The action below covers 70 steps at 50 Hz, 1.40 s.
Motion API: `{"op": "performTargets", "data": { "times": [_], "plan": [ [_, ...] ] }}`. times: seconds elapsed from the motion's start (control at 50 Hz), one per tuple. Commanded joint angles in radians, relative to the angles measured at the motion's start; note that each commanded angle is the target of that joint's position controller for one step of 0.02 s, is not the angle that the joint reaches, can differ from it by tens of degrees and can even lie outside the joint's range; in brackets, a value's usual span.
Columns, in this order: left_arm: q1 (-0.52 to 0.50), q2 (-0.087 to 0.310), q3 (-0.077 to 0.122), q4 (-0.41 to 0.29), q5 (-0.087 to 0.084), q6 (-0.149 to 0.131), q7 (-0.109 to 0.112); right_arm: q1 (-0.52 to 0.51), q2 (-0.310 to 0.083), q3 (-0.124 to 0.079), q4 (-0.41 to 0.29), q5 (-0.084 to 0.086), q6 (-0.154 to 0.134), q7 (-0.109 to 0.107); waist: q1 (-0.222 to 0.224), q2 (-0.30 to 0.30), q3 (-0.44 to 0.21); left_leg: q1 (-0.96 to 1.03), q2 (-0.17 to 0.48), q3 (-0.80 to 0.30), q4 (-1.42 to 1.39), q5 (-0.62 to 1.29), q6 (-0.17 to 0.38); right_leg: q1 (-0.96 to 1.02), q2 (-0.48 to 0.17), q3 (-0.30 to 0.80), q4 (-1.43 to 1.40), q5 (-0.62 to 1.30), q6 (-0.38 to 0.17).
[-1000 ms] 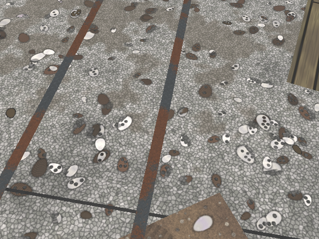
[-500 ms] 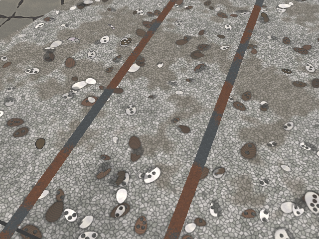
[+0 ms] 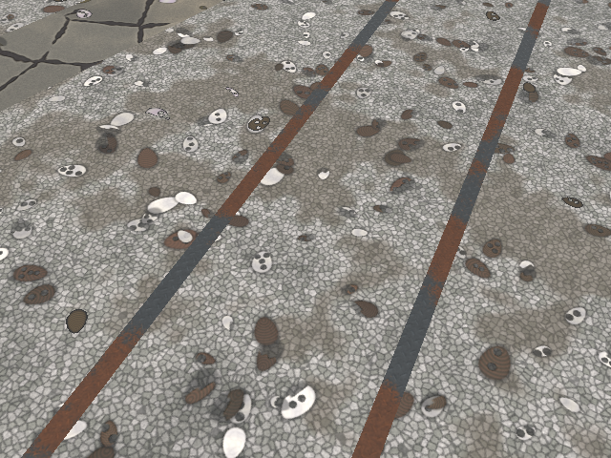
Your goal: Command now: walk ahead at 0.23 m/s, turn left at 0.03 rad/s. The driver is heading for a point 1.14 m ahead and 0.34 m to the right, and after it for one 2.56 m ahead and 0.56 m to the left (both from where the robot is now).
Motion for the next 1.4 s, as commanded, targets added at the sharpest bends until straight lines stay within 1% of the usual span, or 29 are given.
{"op": "performTargets", "data": {
  "times": [0.02,0.06,0.1,0.12,0.14,0.16,0.18,0.24,0.3,0.34,0.42,0.48,0.5,0.52,0.54,0.56,0.6,0.64,0.8,0.96,1.0,1.04,1.06,1.08,1.1,1.12,1.18,1.28,1.4],
  "plan": [
    [0.009,0.081,0.023,-0.048,-0.012,-0.022,0.001,0.087,-0.171,-0.05,-0.027,0.01,-0.022,-0.003,-0.028,0.168,0.024,0.154,0.194,-0.316,-0.217,-0.236,0.179,-0.244,0.016,-0.03,0.056,-0.082,-0.04],
    [0.005,0.08,0.025,-0.051,-0.019,-0.045,-0.005,0.106,-0.181,-0.052,-0.018,0.012,-0.038,-0.004,-0.022,0.189,0.016,0.155,0.252,-0.429,-0.254,-0.213,0.218,-0.238,0.007,-0.006,0.077,-0.064,-0.073],
    [0.072,0.09,0.032,-0.017,-0.022,-0.062,-0.015,0.002,-0.166,-0.047,-0.049,0.017,-0.045,-0.003,0.036,0.153,0.008,0.083,0.211,-0.336,-0.211,-0.109,0.18,-0.124,-0.015,0.02,-0.026,-0.02,-0.115],
    [0.124,0.106,0.038,0.01,-0.02,-0.067,-0.018,-0.073,-0.143,-0.04,-0.075,0.02,-0.049,0.0,0.07,0.094,0.015,0.001,0.146,-0.222,-0.126,0.015,0.134,-0.017,-0.044,0.066,-0.119,0.016,-0.131],
    [0.194,0.17,0.059,0.047,-0.022,-0.069,-0.015,-0.12,-0.098,-0.03,-0.105,0.021,-0.061,0.005,0.079,-0.065,0.008,-0.125,0.025,-0.034,0.079,0.137,0.064,0.119,-0.129,0.209,-0.202,0.068,-0.156],
    [0.227,0.231,0.077,0.051,-0.027,-0.064,-0.014,-0.134,-0.107,-0.032,-0.122,0.018,-0.08,0.006,0.084,-0.189,0.045,-0.33,-0.034,0.063,0.204,0.068,0.017,0.265,-0.245,0.389,-0.257,0.243,-0.206],
    [0.261,0.204,0.073,0.05,-0.017,-0.062,-0.012,-0.156,-0.133,-0.038,-0.123,0.019,-0.09,0.006,0.113,-0.202,0.079,-0.505,-0.015,0.048,0.339,-0.259,0.003,0.354,-0.349,0.492,-0.278,0.433,-0.267],
    [0.272,0.159,0.058,0.046,-0.018,-0.06,-0.007,-0.141,-0.094,-0.03,-0.118,0.034,-0.092,0.025,0.082,-0.074,0.09,-0.725,0.078,0.003,0.509,-0.21,0.018,0.488,-0.349,0.395,-0.27,0.547,-0.25],
    [0.204,0.12,0.04,0.027,-0.015,-0.036,0.004,-0.18,-0.051,-0.013,-0.13,0.027,-0.094,0.056,0.059,-0.094,0.108,-0.52,0.075,0.073,0.314,0.014,0.004,0.289,-0.234,0.207,-0.353,0.541,-0.177],
    [0.184,0.148,0.045,0.015,-0.012,-0.038,0.012,-0.217,-0.018,0.0,-0.142,0.022,-0.093,0.07,0.059,-0.103,0.109,-0.297,0.035,0.111,0.146,0.168,0.001,0.125,-0.178,0.116,-0.405,0.509,-0.158],
    [0.216,0.201,0.064,0.034,-0.037,-0.056,0.015,-0.206,-0.102,-0.027,-0.154,0.027,-0.085,0.056,0.017,-0.117,0.108,-0.139,0.009,0.073,-0.008,0.219,0.034,0.153,-0.234,0.131,-0.388,0.622,-0.145],
    [0.201,0.202,0.068,0.033,-0.031,-0.047,0.016,0.057,-0.186,-0.074,-0.08,0.023,-0.082,0.028,-0.135,-0.106,-0.058,0.237,-0.029,0.086,-0.059,0.207,0.09,0.112,-0.189,0.091,-0.06,0.926,-0.091],
    [0.188,0.166,0.055,0.008,-0.009,-0.046,0.015,0.239,-0.236,-0.091,-0.041,0.013,-0.076,0.013,-0.206,-0.035,-0.188,0.54,0.128,-0.078,-0.022,0.164,0.134,-0.1,-0.142,0.083,0.216,0.659,-0.06],
    [0.337,-0.002,0.012,-0.01,-0.012,-0.058,0.011,0.29,-0.32,-0.095,-0.025,-0.012,-0.076,0.016,-0.117,0.279,-0.382,0.789,0.417,-0.552,-0.156,-0.062,0.278,-0.377,0.028,0.078,0.591,-0.118,-0.009],
    [0.291,0.113,0.04,0.002,-0.046,-0.07,0.003,0.276,-0.229,-0.074,-0.023,-0.009,-0.079,0.02,-0.146,0.239,-0.348,0.677,0.423,-0.725,-0.322,-0.282,0.28,-0.465,0.01,0.178,0.733,-0.172,-0.014],
    [0.186,0.169,0.061,-0.038,-0.068,-0.071,0.004,0.187,-0.19,-0.058,-0.021,0.005,-0.087,0.02,-0.125,0.188,-0.148,0.518,0.397,-0.574,-0.352,-0.329,0.231,-0.54,-0.038,0.147,0.768,-0.093,-0.024],
    [0.132,0.139,0.065,-0.047,-0.042,-0.06,0.015,0.063,-0.131,-0.041,-0.007,0.002,-0.101,0.026,-0.055,0.112,-0.015,0.252,0.318,-0.326,-0.399,-0.121,0.181,-0.466,-0.114,0.116,0.702,0.048,-0.03],
    [0.19,0.095,0.068,-0.03,-0.042,-0.029,0.018,0.004,-0.099,-0.037,0.014,-0.01,-0.117,0.03,0.004,0.138,0.005,0.124,0.271,-0.175,-0.454,-0.025,0.164,-0.358,-0.147,0.124,0.655,0.093,-0.026],
    [0.02,0.081,0.076,-0.109,-0.027,-0.004,0.003,0.048,-0.17,-0.06,0.09,-0.015,-0.123,-0.001,-0.008,0.057,0.079,0.175,0.286,0.069,-0.519,0.12,0.184,-0.519,-0.15,0.129,0.396,0.365,0.015],
    [-0.193,0.072,0.057,-0.221,-0.028,-0.01,-0.045,0.145,-0.236,-0.083,0.138,0.018,-0.077,-0.001,-0.092,0.048,0.13,0.385,0.327,0.205,-0.432,0.218,0.144,-0.514,-0.121,-0.013,0.108,0.281,-0.038],
    [-0.153,0.1,0.07,-0.235,-0.027,-0.007,-0.049,0.127,-0.261,-0.09,0.136,0.028,-0.063,0.0,-0.054,0.078,0.086,0.42,0.327,0.234,-0.305,0.505,0.122,-0.418,-0.065,-0.069,0.088,0.176,-0.076],
    [0.127,0.191,0.127,-0.167,-0.034,-0.005,-0.038,0.093,-0.247,-0.081,0.125,0.034,-0.048,-0.001,0.098,0.058,-0.079,0.317,0.257,0.302,0.094,0.785,0.064,-0.019,0.058,-0.128,0.01,0.216,-0.138],
    [0.288,0.309,0.168,-0.134,-0.04,0.004,-0.016,0.108,-0.188,-0.055,0.099,0.002,-0.055,-0.003,0.144,-0.096,-0.173,0.045,0.205,0.311,0.443,0.44,0.001,0.278,-0.095,0.144,-0.022,0.225,-0.21],
    [0.236,0.395,0.169,-0.158,-0.039,-0.012,-0.019,0.165,-0.059,-0.016,0.04,-0.023,-0.087,0.004,0.019,-0.296,-0.27,-0.353,-0.009,0.134,0.737,-0.336,-0.053,0.516,-0.301,0.74,-0.196,-0.028,-0.391],
    [0.243,0.29,0.14,-0.185,-0.03,-0.033,-0.031,0.042,-0.159,-0.031,0.034,0.025,-0.123,0.013,0.098,-0.129,-0.305,-0.455,0.013,-0.046,0.814,-0.313,-0.028,0.531,-0.339,0.824,-0.312,-0.063,-0.377],
    [0.212,0.236,0.123,-0.176,-0.022,-0.047,-0.034,-0.02,-0.19,-0.04,0.013,0.055,-0.141,0.018,0.091,-0.096,-0.178,-0.53,0.054,-0.036,0.786,-0.212,0.003,0.456,-0.318,0.68,-0.305,0.032,-0.334],
    [0.044,0.145,0.091,-0.225,-0.01,-0.049,-0.022,0.008,-0.19,-0.048,0.047,0.004,-0.138,0.008,-0.021,-0.035,-0.066,-0.338,0.149,-0.055,0.577,-0.027,0.013,0.124,-0.206,0.406,-0.314,0.309,-0.267],
    [0.092,0.189,0.102,-0.22,-0.021,-0.057,0.009,-0.076,-0.145,-0.038,0.018,-0.014,-0.101,0.008,-0.018,-0.017,-0.004,-0.333,0.107,-0.026,0.307,0.152,-0.059,0.023,-0.152,0.288,-0.362,0.48,-0.265],
    [0.167,0.197,0.107,-0.19,-0.03,-0.047,0.022,-0.253,-0.125,-0.022,-0.037,0.006,-0.117,0.031,0.047,-0.074,0.042,-0.221,0.03,-0.023,-0.039,0.394,-0.059,-0.017,-0.116,0.284,-0.338,0.318,-0.201]
  ]
}}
